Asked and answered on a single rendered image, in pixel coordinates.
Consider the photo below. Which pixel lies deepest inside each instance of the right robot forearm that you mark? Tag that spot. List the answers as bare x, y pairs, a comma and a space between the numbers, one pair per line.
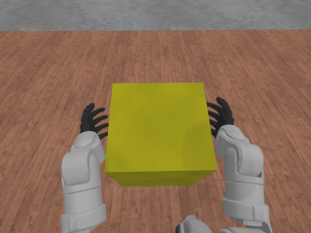
244, 194

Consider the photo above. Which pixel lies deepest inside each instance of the right robot thigh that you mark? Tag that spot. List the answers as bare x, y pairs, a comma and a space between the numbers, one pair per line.
193, 225

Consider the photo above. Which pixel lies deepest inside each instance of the carton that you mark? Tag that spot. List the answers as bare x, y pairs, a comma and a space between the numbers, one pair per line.
159, 134

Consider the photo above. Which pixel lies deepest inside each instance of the right robot hand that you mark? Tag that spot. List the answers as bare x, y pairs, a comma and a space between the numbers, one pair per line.
223, 118

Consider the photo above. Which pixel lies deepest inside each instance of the robot right shin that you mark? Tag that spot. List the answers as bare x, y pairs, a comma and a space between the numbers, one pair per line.
190, 217

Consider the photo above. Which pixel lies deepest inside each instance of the left robot forearm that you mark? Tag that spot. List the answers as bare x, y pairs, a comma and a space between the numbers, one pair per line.
83, 205

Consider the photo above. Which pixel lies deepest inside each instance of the left robot hand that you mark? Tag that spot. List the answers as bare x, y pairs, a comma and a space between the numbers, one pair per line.
88, 123

